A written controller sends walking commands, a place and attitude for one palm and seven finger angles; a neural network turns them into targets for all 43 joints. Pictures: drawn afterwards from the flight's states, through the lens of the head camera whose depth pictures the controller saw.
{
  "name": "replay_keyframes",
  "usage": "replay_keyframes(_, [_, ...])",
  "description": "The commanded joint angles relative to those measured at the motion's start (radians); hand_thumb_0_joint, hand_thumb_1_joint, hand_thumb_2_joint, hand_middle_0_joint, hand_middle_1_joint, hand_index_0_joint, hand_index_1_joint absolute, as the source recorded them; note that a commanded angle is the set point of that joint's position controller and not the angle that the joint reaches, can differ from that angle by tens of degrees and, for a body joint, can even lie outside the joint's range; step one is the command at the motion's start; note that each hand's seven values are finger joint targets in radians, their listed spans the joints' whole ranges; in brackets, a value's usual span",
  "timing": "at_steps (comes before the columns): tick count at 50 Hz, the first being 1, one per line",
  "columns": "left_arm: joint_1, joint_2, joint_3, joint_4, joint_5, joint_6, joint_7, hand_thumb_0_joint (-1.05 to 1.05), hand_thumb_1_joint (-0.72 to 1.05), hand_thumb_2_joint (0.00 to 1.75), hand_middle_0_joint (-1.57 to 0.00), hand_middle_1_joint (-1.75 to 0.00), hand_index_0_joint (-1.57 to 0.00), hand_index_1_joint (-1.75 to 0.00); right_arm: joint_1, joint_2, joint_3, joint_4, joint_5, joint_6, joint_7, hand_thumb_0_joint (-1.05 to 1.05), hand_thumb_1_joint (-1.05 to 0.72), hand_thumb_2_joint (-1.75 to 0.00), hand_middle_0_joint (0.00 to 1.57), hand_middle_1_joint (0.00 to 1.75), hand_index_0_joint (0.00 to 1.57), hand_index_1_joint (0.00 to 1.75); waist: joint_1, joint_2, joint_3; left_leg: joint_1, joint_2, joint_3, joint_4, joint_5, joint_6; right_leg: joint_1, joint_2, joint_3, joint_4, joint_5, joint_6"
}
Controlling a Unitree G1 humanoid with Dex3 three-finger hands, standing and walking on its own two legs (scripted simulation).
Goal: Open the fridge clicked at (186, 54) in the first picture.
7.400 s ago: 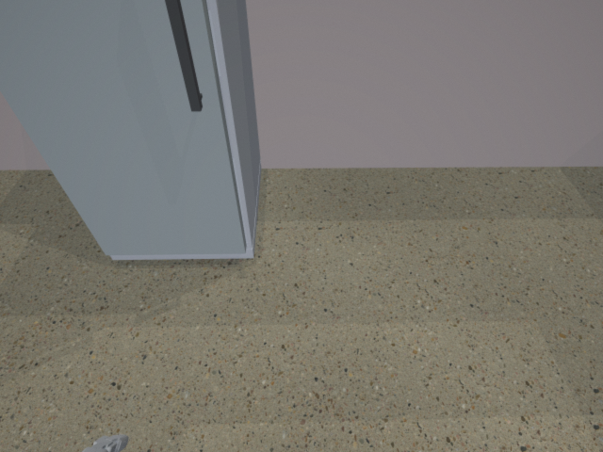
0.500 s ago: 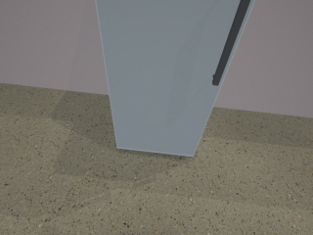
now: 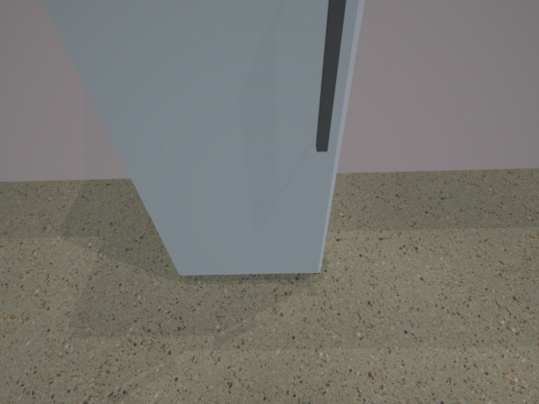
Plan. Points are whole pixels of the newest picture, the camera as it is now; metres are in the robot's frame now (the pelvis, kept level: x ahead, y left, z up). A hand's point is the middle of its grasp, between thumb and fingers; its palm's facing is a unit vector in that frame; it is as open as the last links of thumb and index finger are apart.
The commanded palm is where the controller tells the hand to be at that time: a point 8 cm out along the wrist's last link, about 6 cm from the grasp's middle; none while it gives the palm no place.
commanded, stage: take the last steps up to it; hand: right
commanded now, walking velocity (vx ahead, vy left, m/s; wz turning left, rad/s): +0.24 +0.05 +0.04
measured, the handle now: (331, 32) +0.66 -0.10 +0.24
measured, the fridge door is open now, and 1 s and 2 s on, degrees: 0 0 0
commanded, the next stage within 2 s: come to a stop and stand still in 0.26 s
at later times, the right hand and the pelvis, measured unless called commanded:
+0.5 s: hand (351, 346) +0.25 -0.13 -0.16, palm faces -0.03 +0.98 -0.21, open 7.3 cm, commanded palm none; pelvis +0.15 +0.03 -0.01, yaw +0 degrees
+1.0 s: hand out of the picture +0.15 -0.24 -0.17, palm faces +0.06 +0.96 -0.27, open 7.3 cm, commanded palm none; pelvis +0.12 -0.04 -0.01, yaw +1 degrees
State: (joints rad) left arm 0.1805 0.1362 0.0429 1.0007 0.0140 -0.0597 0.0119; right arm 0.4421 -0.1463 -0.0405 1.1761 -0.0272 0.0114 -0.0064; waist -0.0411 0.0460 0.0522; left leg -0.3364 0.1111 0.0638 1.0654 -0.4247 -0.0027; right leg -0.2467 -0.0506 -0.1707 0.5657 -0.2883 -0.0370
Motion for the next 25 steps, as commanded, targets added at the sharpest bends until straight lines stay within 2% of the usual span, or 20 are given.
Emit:
replay_keyframes(1, [0.167, 0.100, 0.018, 0.033, 0.008, -0.017, 0.017, 0.00, 0.90, 0.90, -0.20, -0.30, -0.20, -0.30, -0.049, -0.027, -0.021, -0.098, -0.004, -0.034, 0.012, 0.00, -0.90, -0.90, 0.20, 0.30, 0.20, 0.30, 0.045, -0.148, 0.036, -0.206, 0.037, -0.027, 0.067, 0.130, -0.009, 0.071, -0.256, 0.242, -0.397, 0.155, -0.097])
replay_keyframes(2, [0.162, 0.104, 0.017, 0.032, 0.006, -0.020, 0.018, 0.00, 0.90, 0.90, -0.20, -0.30, -0.20, -0.30, -0.041, -0.022, -0.020, -0.095, -0.005, -0.028, 0.012, 0.00, -0.90, -0.90, 0.20, 0.30, 0.20, 0.30, 0.033, -0.151, 0.031, -0.216, 0.032, -0.023, 0.054, 0.155, -0.015, 0.094, -0.246, 0.210, -0.397, 0.213, -0.103])
replay_keyframes(5, [0.187, 0.105, 0.015, 0.043, 0.003, -0.024, 0.019, 0.00, 0.90, 0.90, -0.20, -0.30, -0.20, -0.30, -0.105, -0.036, -0.023, -0.126, -0.002, -0.022, 0.014, 0.00, -0.90, -0.90, 0.20, 0.30, 0.20, 0.30, 0.031, -0.138, 0.052, -0.259, 0.033, -0.027, -0.022, 0.196, -0.027, 0.129, -0.244, 0.189, -0.395, 0.350, -0.124])
replay_keyframes(7, [0.191, 0.116, 0.017, 0.049, 0.004, -0.022, 0.018, 0.00, 0.90, 0.90, -0.20, -0.30, -0.20, -0.30, -0.152, -0.040, -0.022, -0.150, 0.000, -0.015, 0.014, 0.00, -0.90, -0.90, 0.20, 0.30, 0.20, 0.30, 0.028, -0.143, 0.066, -0.265, 0.030, -0.020, -0.087, 0.228, -0.032, 0.143, -0.239, 0.155, -0.393, 0.387, -0.125])
replay_keyframes(11, [0.222, 0.128, 0.022, 0.067, 0.012, -0.011, 0.017, 0.00, 0.90, 0.90, -0.20, -0.30, -0.20, -0.30, -0.272, -0.050, -0.020, -0.201, 0.004, -0.014, 0.014, 0.00, -0.90, -0.90, 0.20, 0.30, 0.20, 0.30, 0.051, -0.147, 0.101, -0.224, 0.022, -0.005, -0.265, 0.224, -0.020, 0.149, -0.254, 0.147, -0.365, 0.412, -0.125])
replay_keyframes(13, [0.233, 0.136, 0.026, 0.078, 0.017, -0.003, 0.017, 0.00, 0.90, 0.90, -0.20, -0.30, -0.20, -0.30, -0.310, -0.049, -0.018, -0.217, 0.005, -0.018, 0.014, 0.00, -0.90, -0.90, 0.20, 0.30, 0.20, 0.30, 0.063, -0.156, 0.106, -0.177, 0.002, 0.017, -0.344, 0.207, -0.010, 0.156, -0.256, 0.141, -0.330, 0.422, -0.116])
replay_keyframes(15, [0.246, 0.138, 0.028, 0.090, 0.021, 0.005, 0.017, 0.00, 0.90, 0.90, -0.20, -0.30, -0.20, -0.30, -0.317, -0.052, -0.017, -0.223, 0.005, -0.025, 0.013, 0.00, -0.90, -0.90, 0.20, 0.30, 0.20, 0.30, 0.066, -0.129, 0.105, -0.103, -0.031, 0.047, -0.416, 0.189, 0.004, 0.150, -0.256, 0.151, -0.276, 0.451, -0.107])
replay_keyframes(16, [0.243, 0.141, 0.027, 0.092, 0.020, 0.008, 0.018, 0.00, 0.90, 0.90, -0.20, -0.30, -0.20, -0.30, -0.279, -0.056, -0.020, -0.213, 0.004, -0.030, 0.013, 0.00, -0.90, -0.90, 0.20, 0.30, 0.20, 0.30, 0.046, -0.120, 0.078, -0.028, -0.055, 0.064, -0.463, 0.206, 0.011, 0.148, -0.242, 0.133, -0.217, 0.490, -0.094])
replay_keyframes(17, [0.245, 0.142, 0.024, 0.097, 0.016, 0.010, 0.017, 0.00, 0.90, 0.90, -0.20, -0.30, -0.20, -0.30, -0.197, -0.072, -0.023, -0.186, 0.002, -0.039, 0.012, 0.00, -0.90, -0.90, 0.20, 0.30, 0.20, 0.30, 0.011, -0.093, 0.020, 0.098, -0.084, 0.090, -0.542, 0.256, 0.018, 0.146, -0.207, 0.106, -0.106, 0.539, -0.069])
replay_keyframes(18, [0.245, 0.126, 0.021, 0.101, 0.006, 0.006, 0.013, 0.00, 0.90, 0.90, -0.20, -0.30, -0.20, -0.30, -0.093, -0.113, -0.033, -0.149, 0.000, -0.053, 0.007, 0.00, -0.90, -0.90, 0.20, 0.30, 0.20, 0.30, -0.035, -0.055, -0.044, 0.277, -0.046, 0.042, -0.589, 0.353, 0.034, 0.072, -0.158, 0.068, 0.051, 0.500, -0.030])
replay_keyframes(19, [0.280, 0.072, 0.009, 0.088, -0.005, 0.002, 0.008, 0.00, 0.90, 0.90, -0.20, -0.30, -0.20, -0.30, 0.008, -0.195, -0.050, -0.119, -0.003, -0.071, -0.007, 0.00, -0.90, -0.90, 0.20, 0.30, 0.20, 0.30, -0.053, 0.131, -0.158, 0.498, 0.176, -0.218, -0.595, 0.666, 0.114, -0.128, -0.045, -0.003, 0.295, 0.198, 0.024])
replay_keyframes(20, [0.282, 0.064, 0.006, 0.070, -0.015, 0.017, 0.015, 0.00, 0.90, 0.90, -0.20, -0.30, -0.20, -0.30, 0.031, -0.238, -0.044, -0.121, 0.016, -0.070, -0.011, 0.00, -0.90, -0.90, 0.20, 0.30, 0.20, 0.30, -0.030, 0.144, -0.185, 0.449, 0.345, -0.353, -0.666, 1.005, 0.219, -0.152, 0.021, 0.059, 0.484, -0.316, 0.049])
replay_keyframes(21, [0.276, 0.060, 0.006, 0.084, -0.014, 0.034, 0.022, 0.00, 0.90, 0.90, -0.20, -0.30, -0.20, -0.30, -0.057, -0.223, -0.039, -0.139, 0.018, -0.068, -0.018, 0.00, -0.90, -0.90, 0.20, 0.30, 0.20, 0.30, -0.008, 0.098, -0.203, 0.338, 0.325, -0.316, -0.691, 0.988, 0.234, -0.103, -0.011, 0.160, 0.511, -0.319, 0.050])
replay_keyframes(22, [0.257, 0.056, 0.005, 0.084, -0.014, 0.046, 0.022, 0.00, 0.90, 0.90, -0.20, -0.30, -0.20, -0.30, -0.151, -0.205, -0.030, -0.165, 0.014, -0.062, -0.024, 0.00, -0.90, -0.90, 0.20, 0.30, 0.20, 0.30, 0.012, 0.090, -0.136, 0.229, 0.308, -0.291, -0.719, 0.879, 0.233, -0.098, -0.027, 0.171, 0.520, -0.297, 0.053])
replay_keyframes(23, [0.246, 0.043, 0.003, 0.095, -0.013, 0.059, 0.022, 0.00, 0.90, 0.90, -0.20, -0.30, -0.20, -0.30, -0.220, -0.171, -0.021, -0.179, 0.012, -0.053, -0.032, 0.00, -0.90, -0.90, 0.20, 0.30, 0.20, 0.30, 0.034, 0.051, -0.089, 0.141, 0.273, -0.230, -0.725, 0.837, 0.217, -0.080, -0.039, 0.181, 0.494, -0.256, 0.055])
replay_keyframes(24, [0.254, 0.030, 0.002, 0.099, -0.015, 0.073, 0.022, 0.00, 0.90, 0.90, -0.20, -0.30, -0.20, -0.30, -0.262, -0.160, -0.016, -0.192, 0.009, -0.044, -0.037, 0.00, -0.90, -0.90, 0.20, 0.30, 0.20, 0.30, 0.055, 0.022, -0.071, 0.079, 0.253, -0.173, -0.724, 0.797, 0.204, -0.062, -0.039, 0.178, 0.453, -0.232, 0.059])
replay_keyframes(25, [0.256, 0.024, 0.004, 0.103, -0.015, 0.083, 0.020, 0.00, 0.90, 0.90, -0.20, -0.30, -0.20, -0.30, -0.277, -0.158, -0.020, -0.197, 0.005, -0.038, -0.043, 0.00, -0.90, -0.90, 0.20, 0.30, 0.20, 0.30, 0.057, 0.011, -0.076, 0.080, 0.233, -0.136, -0.716, 0.793, 0.195, -0.058, -0.029, 0.163, 0.414, -0.220, 0.064])
